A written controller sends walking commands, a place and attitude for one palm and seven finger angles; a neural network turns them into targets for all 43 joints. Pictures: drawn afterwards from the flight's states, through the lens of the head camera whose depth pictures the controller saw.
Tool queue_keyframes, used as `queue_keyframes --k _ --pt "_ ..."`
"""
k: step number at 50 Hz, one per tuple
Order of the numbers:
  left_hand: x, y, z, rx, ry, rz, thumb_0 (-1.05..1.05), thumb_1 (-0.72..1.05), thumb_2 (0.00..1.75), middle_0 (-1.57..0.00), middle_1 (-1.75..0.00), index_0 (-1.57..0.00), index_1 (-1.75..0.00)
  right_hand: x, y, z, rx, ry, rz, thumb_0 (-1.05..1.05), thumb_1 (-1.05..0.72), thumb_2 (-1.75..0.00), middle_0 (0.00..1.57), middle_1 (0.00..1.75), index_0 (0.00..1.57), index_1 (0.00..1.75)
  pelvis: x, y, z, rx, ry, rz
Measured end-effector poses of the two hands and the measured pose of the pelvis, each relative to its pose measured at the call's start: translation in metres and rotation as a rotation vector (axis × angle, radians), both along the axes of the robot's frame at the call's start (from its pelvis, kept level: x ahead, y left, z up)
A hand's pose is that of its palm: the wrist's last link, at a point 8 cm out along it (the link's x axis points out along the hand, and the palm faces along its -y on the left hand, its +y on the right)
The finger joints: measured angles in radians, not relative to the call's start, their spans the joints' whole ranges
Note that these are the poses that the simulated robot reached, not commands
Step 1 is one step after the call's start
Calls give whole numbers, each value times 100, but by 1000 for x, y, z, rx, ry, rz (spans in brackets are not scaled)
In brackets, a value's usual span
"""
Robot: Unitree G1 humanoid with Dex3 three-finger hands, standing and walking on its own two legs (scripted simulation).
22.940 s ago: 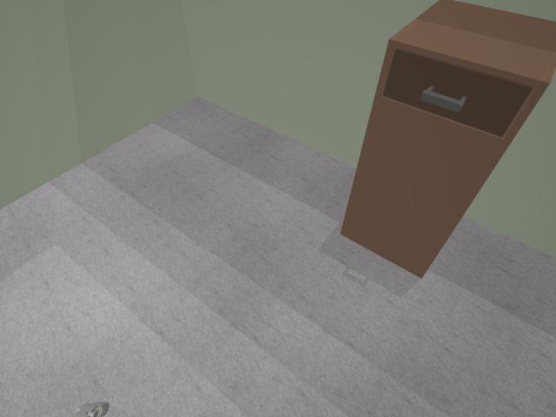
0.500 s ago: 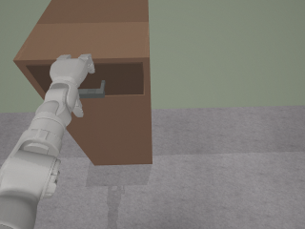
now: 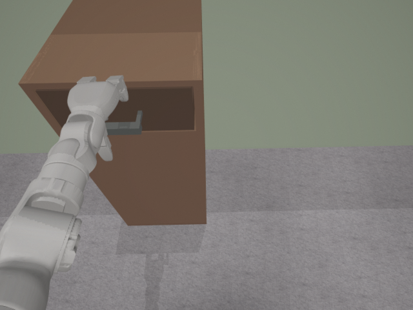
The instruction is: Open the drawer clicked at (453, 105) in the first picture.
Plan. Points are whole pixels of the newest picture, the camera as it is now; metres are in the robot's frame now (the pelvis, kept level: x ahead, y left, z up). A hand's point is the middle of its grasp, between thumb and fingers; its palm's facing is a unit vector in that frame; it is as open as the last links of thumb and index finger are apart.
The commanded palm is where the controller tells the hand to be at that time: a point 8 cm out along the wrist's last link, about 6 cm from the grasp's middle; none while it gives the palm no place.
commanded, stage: lower the fingers behind the handle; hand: left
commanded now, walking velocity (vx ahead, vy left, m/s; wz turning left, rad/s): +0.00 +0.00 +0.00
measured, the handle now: (119, 121) +0.53 +0.19 +0.03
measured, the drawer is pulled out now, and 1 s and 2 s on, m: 0.00 0.00 0.00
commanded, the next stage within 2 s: lift the fingers back up to retry in 1.58 s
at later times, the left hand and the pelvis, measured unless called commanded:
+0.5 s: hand (107, 119) +0.48 +0.20 +0.09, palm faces +0.01 -0.02 -1.00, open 13.6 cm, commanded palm +0.48 +0.20 +0.11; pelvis -0.01 +0.00 -0.01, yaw +1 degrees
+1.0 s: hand (107, 120) +0.48 +0.20 +0.08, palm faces +0.03 +0.00 -1.00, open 13.7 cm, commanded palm +0.48 +0.20 +0.07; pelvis -0.05 +0.01 -0.03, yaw +0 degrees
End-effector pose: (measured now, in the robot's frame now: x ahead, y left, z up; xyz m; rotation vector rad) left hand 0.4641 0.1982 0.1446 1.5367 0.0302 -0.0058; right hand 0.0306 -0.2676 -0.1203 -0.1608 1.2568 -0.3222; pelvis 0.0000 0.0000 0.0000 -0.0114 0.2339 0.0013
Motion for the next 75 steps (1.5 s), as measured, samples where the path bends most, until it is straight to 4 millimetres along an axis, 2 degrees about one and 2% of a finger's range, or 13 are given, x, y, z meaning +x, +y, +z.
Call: queue_keyframes --k 11,23,51,64,73,75 --pt "0 -1 -2 1 -25 5 0 -49 30 -34 -122 -37 -125 -6 0 -3 10 37 6 1 -91 -89 20 30 20 30 1 -1 -1 0 10 6" --pt "-2 -3 -4 13 -27 24 0 -49 30 -33 -121 -33 -128 -11 -4 -3 -7 20 8 0 -91 -89 20 30 20 30 -9 -3 -6 -4 21 10" --pt "-3 -4 -9 37 -57 31 0 -49 30 -32 -120 -27 -136 -78 3 -15 -49 64 -17 0 -91 -89 20 30 20 30 -51 6 -30 -18 73 9" --pt "-4 -3 -12 38 -75 19 0 -49 30 -32 -120 -25 -137 -92 11 -22 -80 48 -31 0 -91 -89 20 30 20 30 -69 16 -41 -22 90 -9" --pt "-4 -1 -12 27 -67 8 0 -49 30 -32 -122 -26 -136 -95 20 -25 -84 35 -44 0 -91 -89 20 30 20 30 -73 23 -45 -26 93 -21" --pt "-3 2 -18 34 -36 17 0 -49 30 -32 -122 -26 -135 -96 22 -25 -83 34 -49 0 -91 -89 20 30 20 30 -73 25 -45 -27 93 -24"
